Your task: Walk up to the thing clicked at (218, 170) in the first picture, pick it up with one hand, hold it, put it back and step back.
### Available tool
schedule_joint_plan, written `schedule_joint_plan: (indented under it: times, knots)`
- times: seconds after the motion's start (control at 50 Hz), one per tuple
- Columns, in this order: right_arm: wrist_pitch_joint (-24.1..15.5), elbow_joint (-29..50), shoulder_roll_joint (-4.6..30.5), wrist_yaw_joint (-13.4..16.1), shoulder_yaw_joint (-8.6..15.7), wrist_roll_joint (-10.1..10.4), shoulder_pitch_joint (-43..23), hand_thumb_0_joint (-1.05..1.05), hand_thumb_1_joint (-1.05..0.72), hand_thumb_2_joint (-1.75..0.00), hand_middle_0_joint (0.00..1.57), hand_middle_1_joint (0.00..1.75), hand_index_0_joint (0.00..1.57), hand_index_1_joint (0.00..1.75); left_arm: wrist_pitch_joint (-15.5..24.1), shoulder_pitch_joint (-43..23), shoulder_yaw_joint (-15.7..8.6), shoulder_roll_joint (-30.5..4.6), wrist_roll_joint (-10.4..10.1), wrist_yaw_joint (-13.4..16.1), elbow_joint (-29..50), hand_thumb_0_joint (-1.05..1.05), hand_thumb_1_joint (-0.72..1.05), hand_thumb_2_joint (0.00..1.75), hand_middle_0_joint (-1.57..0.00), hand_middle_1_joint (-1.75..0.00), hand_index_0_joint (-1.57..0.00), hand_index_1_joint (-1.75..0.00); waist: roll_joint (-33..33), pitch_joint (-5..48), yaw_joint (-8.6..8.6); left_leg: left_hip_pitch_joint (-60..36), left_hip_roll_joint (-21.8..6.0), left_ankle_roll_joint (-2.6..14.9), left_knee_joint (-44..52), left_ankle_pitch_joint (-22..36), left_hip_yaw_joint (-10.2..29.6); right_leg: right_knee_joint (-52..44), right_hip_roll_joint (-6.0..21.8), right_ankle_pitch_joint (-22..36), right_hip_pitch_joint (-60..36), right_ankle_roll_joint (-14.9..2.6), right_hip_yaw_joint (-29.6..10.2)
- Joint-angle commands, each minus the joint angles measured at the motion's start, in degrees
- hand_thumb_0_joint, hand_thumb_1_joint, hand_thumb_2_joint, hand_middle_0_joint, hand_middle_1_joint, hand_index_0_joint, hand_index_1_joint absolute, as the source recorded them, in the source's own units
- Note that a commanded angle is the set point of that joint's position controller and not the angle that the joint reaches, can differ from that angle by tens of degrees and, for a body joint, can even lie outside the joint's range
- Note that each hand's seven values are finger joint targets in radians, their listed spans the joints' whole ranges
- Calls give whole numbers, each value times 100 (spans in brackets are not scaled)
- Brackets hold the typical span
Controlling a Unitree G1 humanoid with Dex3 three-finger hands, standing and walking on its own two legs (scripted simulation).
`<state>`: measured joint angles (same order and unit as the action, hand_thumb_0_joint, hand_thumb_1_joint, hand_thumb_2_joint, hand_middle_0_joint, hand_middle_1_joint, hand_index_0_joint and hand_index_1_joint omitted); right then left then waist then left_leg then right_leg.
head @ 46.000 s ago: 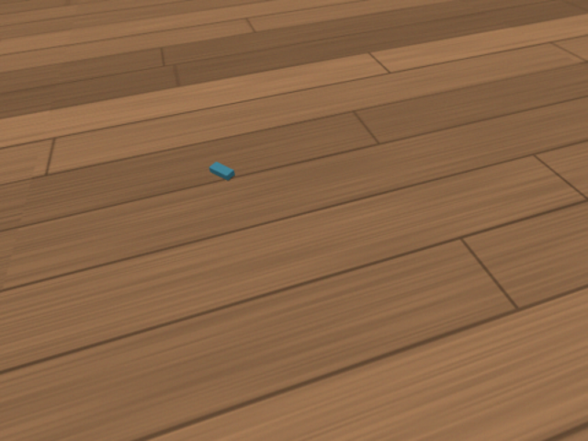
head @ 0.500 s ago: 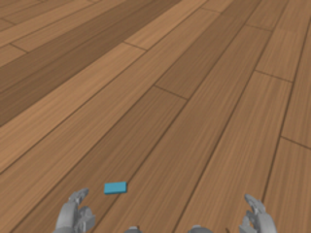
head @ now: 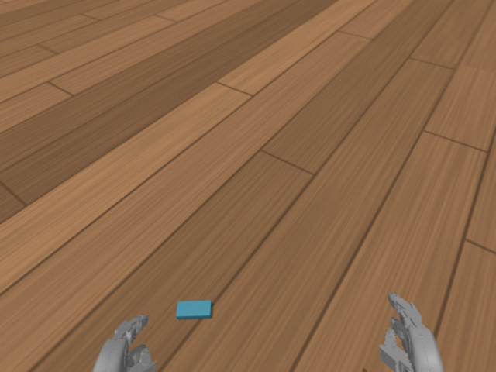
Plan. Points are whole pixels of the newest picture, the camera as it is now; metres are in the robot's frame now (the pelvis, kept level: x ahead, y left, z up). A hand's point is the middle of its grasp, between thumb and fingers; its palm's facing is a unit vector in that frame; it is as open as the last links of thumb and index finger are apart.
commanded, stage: home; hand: left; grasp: from above
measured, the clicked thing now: (194, 309) +0.47 +0.25 -0.70
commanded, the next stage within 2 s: stand in 1.60 s
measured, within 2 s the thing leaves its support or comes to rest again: neither
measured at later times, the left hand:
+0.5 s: hand (156, 368) +0.16 +0.17 -0.05, palm faces +0.04 -0.98 -0.20, open 7.4 cm
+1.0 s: hand (155, 368) +0.16 +0.18 -0.05, palm faces +0.04 -0.98 -0.20, open 7.4 cm
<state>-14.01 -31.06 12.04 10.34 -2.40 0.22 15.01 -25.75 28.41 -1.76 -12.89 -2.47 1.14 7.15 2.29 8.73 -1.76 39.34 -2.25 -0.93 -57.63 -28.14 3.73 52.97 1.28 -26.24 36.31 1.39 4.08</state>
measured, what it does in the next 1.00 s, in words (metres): stands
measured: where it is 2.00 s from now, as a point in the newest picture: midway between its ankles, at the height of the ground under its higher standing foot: outside the picture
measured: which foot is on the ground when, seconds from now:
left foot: down 0.00-1.00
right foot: down 0.00-1.00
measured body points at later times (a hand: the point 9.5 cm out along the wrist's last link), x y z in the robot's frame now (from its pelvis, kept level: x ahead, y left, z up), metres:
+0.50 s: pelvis +0.00 +0.00 +0.00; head +0.01 +0.00 +0.45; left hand +0.16 +0.23 -0.03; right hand +0.15 -0.25 -0.06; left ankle +0.01 +0.12 -0.68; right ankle +0.00 -0.14 -0.68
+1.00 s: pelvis +0.00 +0.00 +0.00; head +0.01 +0.00 +0.45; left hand +0.16 +0.23 -0.03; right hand +0.16 -0.25 -0.06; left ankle +0.01 +0.12 -0.68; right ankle +0.00 -0.14 -0.68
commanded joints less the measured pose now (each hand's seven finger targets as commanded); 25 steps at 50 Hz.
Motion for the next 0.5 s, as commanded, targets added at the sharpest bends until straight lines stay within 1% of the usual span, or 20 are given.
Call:
schedule_joint_plan:
  times: [0.0, 0.02, 0.06, 0.08, 0.1, 0.12, 0.14, 0.16, 0.2, 0.24, 0.28, 0.3, 0.32, 0.34, 0.36, 0.4, 0.42, 0.44, 0.48]
  knots:
    - [-339, 825, 730, 91, 330, -17, -251, 0, -90, -90, 20, 30, 20, 30, 269, -88, -320, -555, 18, 68, 1098, 0, 90, 90, -20, -30, -20, -30, 185, 620, -62, -689, 223, 125, 916, 1653, -119, -715, -254, 1393, -375, -147, 50]
    - [-335, 831, 741, 93, 324, -12, -284, 0, -90, -90, 20, 30, 20, 30, 264, -104, -331, -576, 16, 76, 1117, 0, 90, 90, -20, -30, -20, -30, 128, 604, -38, -663, 222, 135, 935, 1598, -111, -734, -253, 1355, -388, -141, 61]
    - [-336, 807, 743, 84, 333, -18, -294, 0, -90, -90, 20, 30, 20, 30, 260, -99, -314, -542, 6, 57, 988, 0, 90, 90, -20, -30, -20, -30, 108, 466, -66, -602, 207, 118, 1002, 1472, -64, -742, -264, 1209, -330, -143, 79]
    - [-335, 814, 735, 82, 335, -20, -292, 0, -90, -90, 20, 30, 20, 30, 269, -112, -332, -551, 0, 54, 1041, 0, 90, 90, -20, -30, -20, -30, 153, 476, -23, -578, 211, 115, 1017, 1406, -56, -751, -264, 1160, -317, -147, 77]
    - [-334, 822, 733, 84, 332, -19, -302, 0, -90, -90, 20, 30, 20, 30, 269, -120, -309, -537, 2, 53, 987, 0, 90, 90, -20, -30, -20, -30, 121, 474, -54, -596, 208, 121, 1022, 1339, -52, -777, -270, 1104, -309, -139, 81]
    - [-334, 829, 744, 81, 339, -7, -291, 0, -90, -90, 20, 30, 20, 30, 272, -93, -356, -555, -13, 49, 946, 0, 90, 90, -20, -30, -20, -30, 42, 392, -10, -530, 212, 131, 1044, 1240, -52, -801, -264, 1030, -311, -129, 78]
    - [-336, 844, 732, 84, 338, -9, -294, 0, -90, -90, 20, 30, 20, 30, 266, -96, -351, -563, -9, 48, 1024, 0, 90, 90, -20, -30, -20, -30, 119, 481, -30, -565, 219, 133, 1021, 1267, -88, -794, -259, 1069, -330, -138, 61]
    - [-330, 852, 731, 88, 335, 1, -307, 0, -90, -90, 20, 30, 20, 30, 254, -114, -368, -586, -8, 57, 1005, 0, 90, 90, -20, -30, -20, -30, 59, 445, -14, -522, 232, 151, 1002, 1234, -112, -840, -246, 1055, -327, -120, 54]
    - [-342, 840, 723, 92, 333, 4, -298, 0, -90, -90, 20, 30, 20, 30, 261, -146, -342, -553, -11, 54, 1018, 0, 90, 90, -20, -30, -20, -30, -7, 485, -37, -539, 232, 159, 974, 1269, -117, -827, -240, 1100, -350, -119, 39]
    - [-332, 822, 750, 93, 351, 7, -267, 0, -90, -90, 20, 30, 20, 30, 242, -100, -364, -563, -14, 48, 986, 0, 90, 90, -20, -30, -20, -30, 71, 506, -34, -608, 216, 148, 975, 1351, -141, -800, -246, 1163, -349, -125, 32]
    - [-330, 823, 756, 86, 362, 1, -268, 0, -90, -90, 20, 30, 20, 30, 257, -165, -333, -579, 1, 47, 1063, 0, 90, 90, -20, -30, -20, -30, 92, 584, -51, -642, 198, 129, 993, 1436, -97, -762, -253, 1197, -345, -140, 44]
    - [-334, 825, 753, 92, 355, -3, -270, 0, -90, -90, 20, 30, 20, 30, 251, -159, -331, -573, -4, 47, 1021, 0, 90, 90, -20, -30, -20, -30, 66, 509, -62, -607, 205, 140, 986, 1377, -101, -789, -253, 1168, -322, -126, 49]
    - [-344, 821, 741, 92, 351, -2, -281, 0, -90, -90, 20, 30, 20, 30, 244, -138, -363, -549, 1, 57, 953, 0, 90, 90, -20, -30, -20, -30, 16, 428, -41, -562, 197, 141, 1004, 1272, -106, -791, -256, 1077, -302, -125, 55]
    - [-349, 824, 723, 89, 349, -1, -261, 0, -90, -90, 20, 30, 20, 30, 256, -145, -344, -545, 0, 46, 1020, 0, 90, 90, -20, -30, -20, -30, 82, 423, -17, -543, 205, 133, 1024, 1195, -102, -795, -253, 1005, -280, -130, 47]
    - [-340, 835, 733, 94, 346, 2, -283, 0, -90, -90, 20, 30, 20, 30, 252, -187, -319, -545, 5, 46, 1014, 0, 90, 90, -20, -30, -20, -30, 126, 399, -45, -558, 210, 138, 1031, 1120, -129, -831, -246, 953, -249, -130, 40]
    - [-361, 822, 736, 97, 351, 2, -296, 0, -90, -90, 20, 30, 20, 30, 257, -221, -363, -587, 9, 44, 1039, 0, 90, 90, -20, -30, -20, -30, 68, 385, -39, -527, 200, 138, 1049, 1035, -108, -839, -253, 858, -246, -122, 46]
    - [-365, 834, 745, 91, 349, -1, -299, 0, -90, -90, 20, 30, 20, 30, 259, -248, -332, -562, -9, 31, 1035, 0, 90, 90, -20, -30, -20, -30, 84, 341, -64, -485, 212, 144, 1055, 911, -115, -861, -248, 780, -213, -115, 34]
    - [-368, 833, 729, 101, 345, 2, -313, 0, -90, -90, 20, 30, 20, 30, 243, -195, -366, -578, 3, 37, 1041, 0, 90, 90, -20, -30, -20, -30, 100, 356, -34, -515, 207, 144, 1066, 907, -130, -860, -243, 762, -213, -125, 36]
    - [-380, 830, 738, 95, 344, 2, -310, 0, -90, -90, 20, 30, 20, 30, 247, -246, -348, -549, -7, 25, 1023, 0, 90, 90, -20, -30, -20, -30, 78, 314, -69, -500, 198, 142, 1078, 828, -122, -854, -250, 695, -183, -116, 36]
